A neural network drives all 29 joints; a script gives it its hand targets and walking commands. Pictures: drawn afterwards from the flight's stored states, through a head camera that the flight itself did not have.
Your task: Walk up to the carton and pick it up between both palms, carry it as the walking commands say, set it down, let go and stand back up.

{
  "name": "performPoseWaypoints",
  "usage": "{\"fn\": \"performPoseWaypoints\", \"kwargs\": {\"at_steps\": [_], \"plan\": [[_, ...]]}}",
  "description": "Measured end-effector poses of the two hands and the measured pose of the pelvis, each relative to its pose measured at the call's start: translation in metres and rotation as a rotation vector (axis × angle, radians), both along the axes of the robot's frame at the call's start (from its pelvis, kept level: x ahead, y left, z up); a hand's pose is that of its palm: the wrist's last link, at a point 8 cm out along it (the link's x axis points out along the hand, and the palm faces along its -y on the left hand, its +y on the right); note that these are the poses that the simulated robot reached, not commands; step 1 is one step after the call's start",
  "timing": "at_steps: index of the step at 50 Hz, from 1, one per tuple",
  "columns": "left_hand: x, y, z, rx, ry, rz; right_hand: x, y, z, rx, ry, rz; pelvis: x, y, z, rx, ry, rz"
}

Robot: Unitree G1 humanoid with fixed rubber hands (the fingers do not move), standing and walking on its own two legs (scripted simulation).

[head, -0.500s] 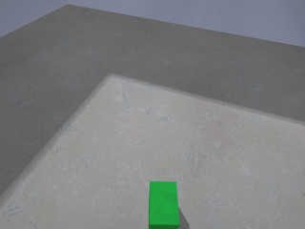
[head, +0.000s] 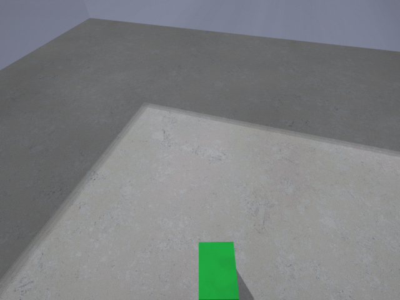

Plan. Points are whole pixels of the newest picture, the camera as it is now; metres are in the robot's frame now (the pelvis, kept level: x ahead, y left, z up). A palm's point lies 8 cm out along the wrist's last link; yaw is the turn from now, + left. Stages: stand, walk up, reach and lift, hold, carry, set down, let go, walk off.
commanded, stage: walk up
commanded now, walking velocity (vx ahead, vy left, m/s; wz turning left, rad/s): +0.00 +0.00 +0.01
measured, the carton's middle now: (216, 276) +0.38 -0.01 -0.67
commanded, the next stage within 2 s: none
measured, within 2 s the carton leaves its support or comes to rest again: neither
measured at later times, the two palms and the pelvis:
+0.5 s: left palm out of the picture -0.04 +0.23 -0.15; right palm out of the picture +0.01 -0.26 -0.15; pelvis -0.02 -0.01 -0.01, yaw +4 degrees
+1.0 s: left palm out of the picture -0.07 +0.21 -0.15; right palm out of the picture +0.02 -0.26 -0.14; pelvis -0.03 -0.02 +0.00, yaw +4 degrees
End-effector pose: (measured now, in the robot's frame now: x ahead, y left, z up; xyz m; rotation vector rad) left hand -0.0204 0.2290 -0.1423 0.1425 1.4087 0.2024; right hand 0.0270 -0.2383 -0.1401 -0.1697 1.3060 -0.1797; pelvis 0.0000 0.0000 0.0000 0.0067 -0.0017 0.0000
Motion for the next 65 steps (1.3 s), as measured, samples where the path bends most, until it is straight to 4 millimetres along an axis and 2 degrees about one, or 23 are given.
{"fn": "performPoseWaypoints", "kwargs": {"at_steps": [11, 21, 25, 30, 34, 38, 45, 56, 65], "plan": [[-0.012, -0.01, 0.001, -0.002, 0.016, 0.014, -0.013, -0.009, -0.001, 0.0, 0.026, 0.007, -0.004, -0.01, 0.0, -0.002, -0.006, 0.003], [-0.015, -0.008, -0.001, 0.02, -0.001, 0.028, -0.024, -0.014, -0.004, -0.006, 0.048, 0.011, -0.011, -0.014, -0.002, -0.01, -0.006, 0.031], [-0.024, 0.004, -0.004, 0.051, -0.003, 0.063, -0.015, -0.019, -0.006, -0.026, 0.04, 0.053, -0.017, -0.011, -0.008, -0.021, -0.008, 0.061], [-0.037, 0.015, -0.007, 0.05, 0.02, 0.078, 0.005, -0.013, -0.001, -0.042, -0.012, 0.099, -0.021, -0.006, -0.009, -0.016, -0.007, 0.068], [-0.042, 0.009, -0.007, 0.028, 0.025, 0.066, 0.014, -0.01, 0.005, -0.043, -0.058, 0.106, -0.023, -0.008, -0.006, -0.013, 0.003, 0.06], [-0.043, -0.003, -0.004, 0.009, 0.004, 0.062, 0.015, -0.011, 0.006, -0.027, -0.069, 0.1, -0.026, -0.012, -0.004, -0.013, 0.007, 0.062], [-0.047, -0.017, -0.002, 0.0, -0.012, 0.076, 0.007, -0.016, 0.002, -0.011, -0.056, 0.1, -0.03, -0.017, -0.003, -0.015, -0.002, 0.068], [-0.043, -0.015, -0.004, 0.005, -0.022, 0.076, -0.013, -0.018, 0.001, -0.016, -0.012, 0.091, -0.031, -0.02, -0.004, -0.015, -0.005, 0.074], [-0.038, -0.015, -0.003, 0.008, -0.035, 0.074, -0.014, -0.019, 0.001, -0.013, -0.011, 0.089, -0.031, -0.022, -0.004, -0.015, -0.003, 0.077]]}}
